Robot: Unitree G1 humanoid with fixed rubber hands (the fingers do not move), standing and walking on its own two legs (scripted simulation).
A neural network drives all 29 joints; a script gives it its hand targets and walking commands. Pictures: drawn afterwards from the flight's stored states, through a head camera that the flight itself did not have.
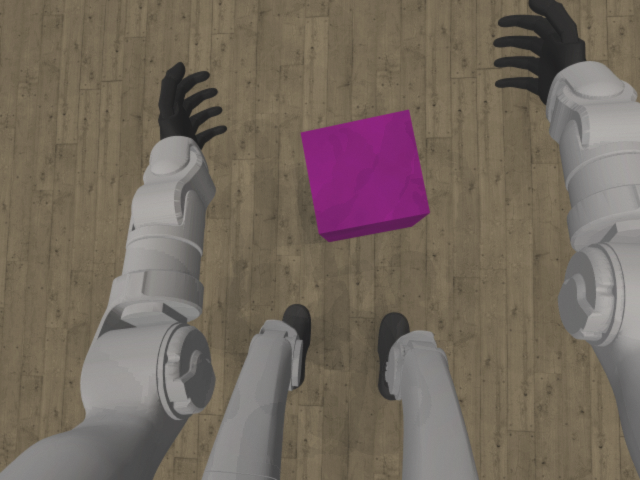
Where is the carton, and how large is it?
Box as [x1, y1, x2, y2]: [301, 110, 429, 241]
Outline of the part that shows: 408,110 301,132 318,231 328,241 411,226 429,212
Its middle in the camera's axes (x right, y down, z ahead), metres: +0.09 -0.13 +0.86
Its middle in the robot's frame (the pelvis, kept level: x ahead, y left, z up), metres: +0.53 +0.00 -0.53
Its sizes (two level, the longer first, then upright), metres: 0.210 0.200 0.250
